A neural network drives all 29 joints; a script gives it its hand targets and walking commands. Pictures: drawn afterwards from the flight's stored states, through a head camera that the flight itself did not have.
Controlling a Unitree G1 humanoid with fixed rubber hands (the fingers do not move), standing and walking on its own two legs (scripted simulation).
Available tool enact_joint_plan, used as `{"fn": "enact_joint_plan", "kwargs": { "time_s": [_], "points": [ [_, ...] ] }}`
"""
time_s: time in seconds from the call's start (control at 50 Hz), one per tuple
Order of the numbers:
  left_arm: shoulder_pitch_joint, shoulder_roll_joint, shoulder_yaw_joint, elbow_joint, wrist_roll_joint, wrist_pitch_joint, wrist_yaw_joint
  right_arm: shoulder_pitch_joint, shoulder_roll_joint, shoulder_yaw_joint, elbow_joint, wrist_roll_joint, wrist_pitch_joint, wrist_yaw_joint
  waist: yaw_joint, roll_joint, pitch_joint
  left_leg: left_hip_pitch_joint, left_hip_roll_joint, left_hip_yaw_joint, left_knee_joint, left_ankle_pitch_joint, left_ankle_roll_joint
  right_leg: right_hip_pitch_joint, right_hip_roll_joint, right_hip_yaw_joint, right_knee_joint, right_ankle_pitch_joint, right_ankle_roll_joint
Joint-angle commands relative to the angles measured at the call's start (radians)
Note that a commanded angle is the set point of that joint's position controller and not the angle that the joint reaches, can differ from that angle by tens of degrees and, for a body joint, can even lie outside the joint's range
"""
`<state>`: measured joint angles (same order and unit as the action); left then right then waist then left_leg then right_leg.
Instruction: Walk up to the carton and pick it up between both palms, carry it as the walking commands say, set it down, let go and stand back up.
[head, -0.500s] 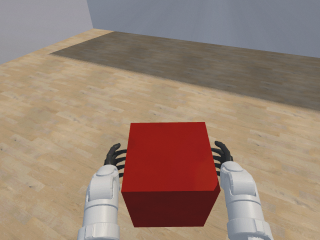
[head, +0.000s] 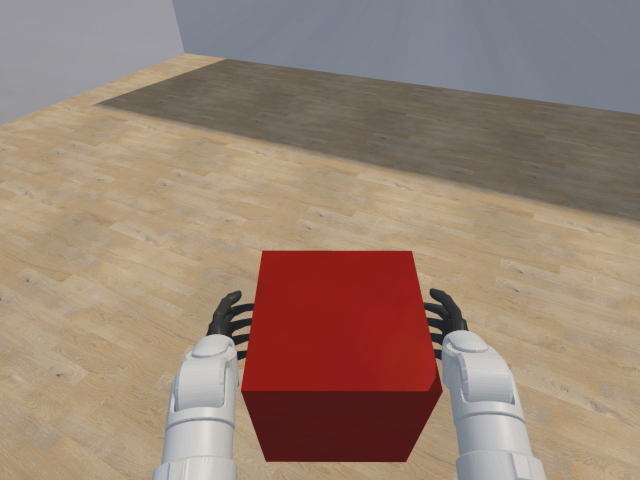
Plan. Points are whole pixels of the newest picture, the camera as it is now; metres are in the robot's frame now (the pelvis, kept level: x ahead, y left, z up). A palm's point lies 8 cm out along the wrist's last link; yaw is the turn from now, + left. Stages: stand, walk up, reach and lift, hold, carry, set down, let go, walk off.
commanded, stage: reach and lift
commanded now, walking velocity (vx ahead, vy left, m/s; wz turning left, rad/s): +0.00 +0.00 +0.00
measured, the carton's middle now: (336, 359) +0.31 -0.01 -0.02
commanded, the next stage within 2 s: hold in 0.48 s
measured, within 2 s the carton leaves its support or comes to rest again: neither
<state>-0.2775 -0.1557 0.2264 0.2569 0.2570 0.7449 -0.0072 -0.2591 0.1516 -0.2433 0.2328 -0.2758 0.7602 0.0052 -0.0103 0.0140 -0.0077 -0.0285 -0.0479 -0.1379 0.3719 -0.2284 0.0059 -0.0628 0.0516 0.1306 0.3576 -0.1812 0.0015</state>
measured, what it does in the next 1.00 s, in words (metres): stands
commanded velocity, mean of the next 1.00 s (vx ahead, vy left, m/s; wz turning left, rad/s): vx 0.00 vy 0.00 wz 0.00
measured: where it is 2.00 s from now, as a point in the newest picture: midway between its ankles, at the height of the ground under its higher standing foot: outside the picture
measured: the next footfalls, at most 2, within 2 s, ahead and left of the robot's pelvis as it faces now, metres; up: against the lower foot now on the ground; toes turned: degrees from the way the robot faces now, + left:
right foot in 1.88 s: -0.10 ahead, -0.03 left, +0.00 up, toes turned -13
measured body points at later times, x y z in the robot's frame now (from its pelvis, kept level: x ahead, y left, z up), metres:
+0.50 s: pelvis -0.02 -0.01 +0.00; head -0.07 -0.01 +0.44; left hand +0.28 +0.15 +0.04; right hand +0.28 -0.16 +0.04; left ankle -0.01 +0.12 -0.75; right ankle +0.02 -0.12 -0.75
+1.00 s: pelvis -0.01 +0.00 +0.00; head -0.06 -0.01 +0.45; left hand +0.29 +0.15 +0.04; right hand +0.29 -0.16 +0.04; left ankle -0.01 +0.12 -0.75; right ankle +0.02 -0.12 -0.75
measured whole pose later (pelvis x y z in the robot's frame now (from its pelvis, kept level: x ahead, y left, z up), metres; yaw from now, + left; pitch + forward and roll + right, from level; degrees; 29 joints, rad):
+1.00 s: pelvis -0.01 +0.00 +0.00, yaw +0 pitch -7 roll +0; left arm -0.26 -0.15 0.22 0.24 0.26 0.76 -0.01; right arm -0.25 0.15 -0.22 0.22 -0.27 0.78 0.00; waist 0.00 0.01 0.00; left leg -0.03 -0.05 -0.13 0.38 -0.22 0.00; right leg -0.06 0.05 0.12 0.38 -0.18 0.00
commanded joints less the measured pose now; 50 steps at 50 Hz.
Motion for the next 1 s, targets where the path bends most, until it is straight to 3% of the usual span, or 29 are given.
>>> {"fn": "enact_joint_plan", "kwargs": {
  "time_s": [0.0,0.18,0.34,0.56,0.72,0.98],
  "points": [
    [-0.428,-0.935,-0.546,-0.042,-0.244,-0.017,-0.204,-0.499,0.888,0.586,-0.088,0.278,-0.029,0.229,0.004,-0.007,-0.250,0.007,-0.028,0.036,-0.047,0.340,-0.021,0.125,0.042,-0.047,-0.018,0.282,0.015],
    [-0.414,-0.902,-0.557,-0.083,-0.254,-0.013,-0.213,-0.459,0.894,0.597,-0.108,0.285,-0.018,0.221,0.006,-0.014,-0.211,-0.021,-0.036,0.044,-0.055,0.250,-0.018,0.116,0.036,-0.044,-0.022,0.238,0.015],
    [-0.482,-0.905,-0.542,-0.046,-0.248,-0.020,-0.227,-0.519,0.919,0.585,-0.061,0.284,-0.023,0.226,0.013,-0.016,-0.190,-0.065,-0.035,0.053,-0.048,0.116,-0.009,0.089,0.028,-0.046,-0.017,0.115,0.012],
    [-0.550,-0.922,-0.522,0.014,-0.238,-0.026,-0.240,-0.582,0.938,0.560,0.003,0.275,-0.028,0.234,0.014,-0.016,-0.178,-0.088,-0.029,0.056,-0.047,0.034,-0.001,0.067,0.022,-0.051,-0.019,0.017,0.009],
    [-0.546,-0.931,-0.524,0.016,-0.239,-0.024,-0.239,-0.579,0.935,0.557,0.005,0.272,-0.029,0.237,0.011,-0.011,-0.182,-0.079,-0.025,0.052,-0.051,0.056,-0.003,0.075,0.023,-0.053,-0.019,0.038,0.008],
    [-0.444,-0.925,-0.556,-0.057,-0.255,-0.011,-0.222,-0.487,0.910,0.588,-0.079,0.283,-0.021,0.229,0.010,-0.007,-0.207,-0.029,-0.026,0.043,-0.054,0.201,-0.012,0.106,0.030,-0.048,-0.020,0.174,0.010]
  ]
}}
